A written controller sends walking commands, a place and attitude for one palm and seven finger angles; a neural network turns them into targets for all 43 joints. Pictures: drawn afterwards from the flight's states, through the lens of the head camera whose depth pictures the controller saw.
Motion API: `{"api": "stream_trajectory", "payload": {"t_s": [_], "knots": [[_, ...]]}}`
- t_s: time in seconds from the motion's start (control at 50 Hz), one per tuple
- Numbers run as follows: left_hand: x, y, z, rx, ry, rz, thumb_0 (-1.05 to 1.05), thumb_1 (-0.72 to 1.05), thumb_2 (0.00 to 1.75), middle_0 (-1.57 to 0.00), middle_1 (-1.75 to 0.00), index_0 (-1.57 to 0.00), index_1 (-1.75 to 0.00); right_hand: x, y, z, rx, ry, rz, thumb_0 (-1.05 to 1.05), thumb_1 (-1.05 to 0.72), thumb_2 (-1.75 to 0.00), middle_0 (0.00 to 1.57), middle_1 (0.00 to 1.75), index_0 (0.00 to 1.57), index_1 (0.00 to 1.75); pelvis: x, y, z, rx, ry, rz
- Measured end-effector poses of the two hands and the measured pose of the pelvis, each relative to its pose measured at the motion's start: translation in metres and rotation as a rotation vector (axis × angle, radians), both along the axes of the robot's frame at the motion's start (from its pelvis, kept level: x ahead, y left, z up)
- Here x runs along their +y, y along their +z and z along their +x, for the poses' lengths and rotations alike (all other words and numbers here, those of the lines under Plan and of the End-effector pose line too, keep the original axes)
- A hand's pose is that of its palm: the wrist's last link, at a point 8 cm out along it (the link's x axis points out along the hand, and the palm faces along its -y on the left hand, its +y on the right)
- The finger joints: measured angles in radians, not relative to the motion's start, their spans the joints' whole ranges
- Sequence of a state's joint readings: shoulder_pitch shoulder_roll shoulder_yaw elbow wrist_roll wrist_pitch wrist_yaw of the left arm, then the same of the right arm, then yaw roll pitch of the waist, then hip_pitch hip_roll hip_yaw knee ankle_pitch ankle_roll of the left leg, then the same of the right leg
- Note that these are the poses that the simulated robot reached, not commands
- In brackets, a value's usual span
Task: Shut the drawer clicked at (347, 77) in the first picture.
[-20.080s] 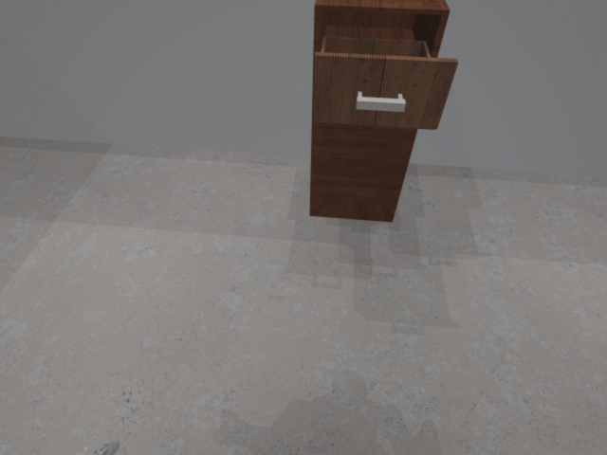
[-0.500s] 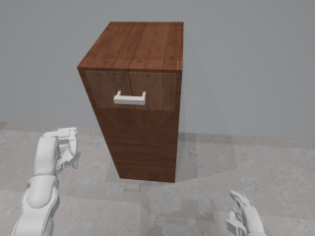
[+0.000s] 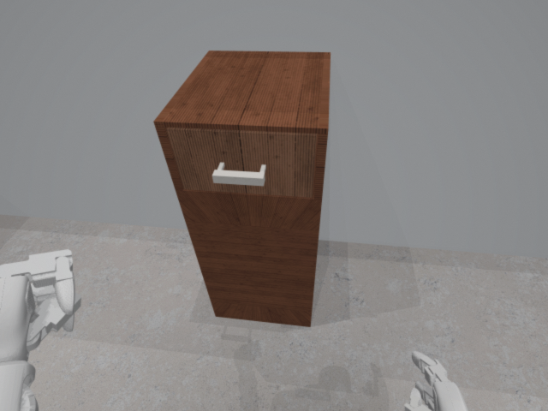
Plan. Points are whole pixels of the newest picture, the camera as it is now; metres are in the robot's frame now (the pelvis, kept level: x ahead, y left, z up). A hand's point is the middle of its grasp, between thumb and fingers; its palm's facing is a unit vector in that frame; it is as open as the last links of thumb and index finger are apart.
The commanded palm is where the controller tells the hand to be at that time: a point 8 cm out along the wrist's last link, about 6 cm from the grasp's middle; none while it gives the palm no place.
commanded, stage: step back with the hand held close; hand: left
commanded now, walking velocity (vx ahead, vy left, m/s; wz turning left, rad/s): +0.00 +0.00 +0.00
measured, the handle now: (240, 172) +0.61 +0.17 +0.01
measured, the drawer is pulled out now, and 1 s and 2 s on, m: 0.00 0.00 0.00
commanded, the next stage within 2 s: stop stepping back and stand still in 1.50 s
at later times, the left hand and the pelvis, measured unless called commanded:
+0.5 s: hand (68, 315) +0.16 +0.25 +0.15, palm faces +0.33 -0.79 -0.52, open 3.2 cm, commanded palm +0.10 +0.29 +0.17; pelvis -0.03 +0.01 +0.00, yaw -1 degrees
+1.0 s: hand (21, 366) +0.10 +0.26 +0.16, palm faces +0.40 -0.75 -0.52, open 3.2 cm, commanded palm +0.03 +0.29 +0.17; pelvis -0.09 +0.01 -0.01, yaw +2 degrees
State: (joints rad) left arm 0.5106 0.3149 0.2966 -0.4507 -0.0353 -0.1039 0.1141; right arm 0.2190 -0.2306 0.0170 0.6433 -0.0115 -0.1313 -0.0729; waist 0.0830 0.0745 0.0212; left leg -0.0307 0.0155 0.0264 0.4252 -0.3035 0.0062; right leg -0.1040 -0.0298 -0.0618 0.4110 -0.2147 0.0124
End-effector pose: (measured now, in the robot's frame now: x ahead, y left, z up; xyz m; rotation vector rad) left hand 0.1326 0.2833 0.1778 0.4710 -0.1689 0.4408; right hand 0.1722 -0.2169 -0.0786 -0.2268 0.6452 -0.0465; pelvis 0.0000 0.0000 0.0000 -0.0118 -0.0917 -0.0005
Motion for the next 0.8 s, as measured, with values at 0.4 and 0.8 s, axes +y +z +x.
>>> {"api": "stream_trajectory", "payload": {"t_s": [0.4, 0.8], "knots": [[-0.001, -0.004, 0.002, 0.084, -0.113, 0.085, 0.01, 0.89, 0.90, -1.41, -1.59, -1.40, -1.59, -0.018, -0.004, -0.036, 0.097, -0.124, -0.029, 0.01, -0.90, -0.90, 0.20, 0.30, 0.21, 0.30, 0.009, 0.000, -0.022, 0.100, -0.014, 0.008], [0.004, -0.004, -0.052, -0.024, -0.107, 0.110, 0.01, 0.89, 0.90, -1.41, -1.59, -1.40, -1.59, -0.009, -0.004, -0.081, 0.060, -0.114, -0.045, 0.01, -0.90, -0.90, 0.20, 0.30, 0.21, 0.30, 0.012, -0.011, -0.074, 0.108, -0.009, 0.001]]}}
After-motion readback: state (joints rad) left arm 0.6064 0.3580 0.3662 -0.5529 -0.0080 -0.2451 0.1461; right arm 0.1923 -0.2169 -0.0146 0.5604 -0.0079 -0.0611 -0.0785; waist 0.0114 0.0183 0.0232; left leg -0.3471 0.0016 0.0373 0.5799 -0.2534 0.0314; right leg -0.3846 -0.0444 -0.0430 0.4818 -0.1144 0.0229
